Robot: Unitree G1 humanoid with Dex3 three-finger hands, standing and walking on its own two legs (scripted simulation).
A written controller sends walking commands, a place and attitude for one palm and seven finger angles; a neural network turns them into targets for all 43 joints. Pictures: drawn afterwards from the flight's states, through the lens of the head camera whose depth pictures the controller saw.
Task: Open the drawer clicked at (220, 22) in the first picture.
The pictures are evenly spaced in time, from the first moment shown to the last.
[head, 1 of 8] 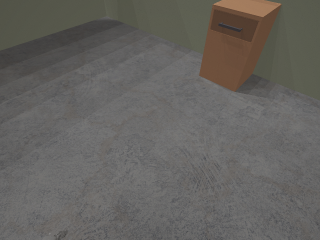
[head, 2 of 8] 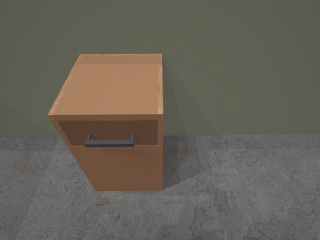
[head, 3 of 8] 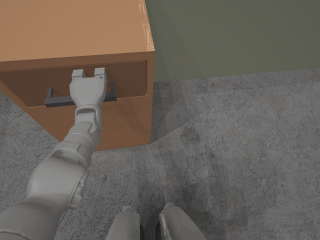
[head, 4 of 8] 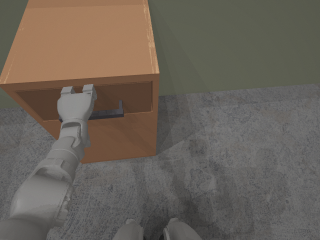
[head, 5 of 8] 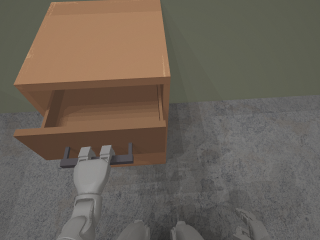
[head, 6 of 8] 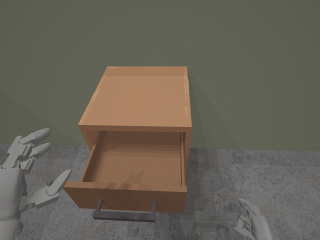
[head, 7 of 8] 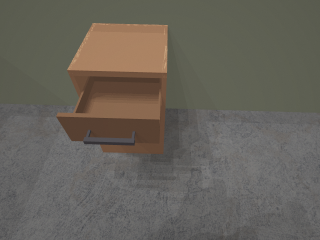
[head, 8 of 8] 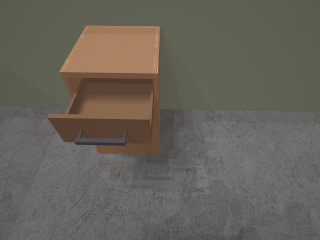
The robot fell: no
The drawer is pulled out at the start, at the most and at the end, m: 0.00 0.24 0.24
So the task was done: yes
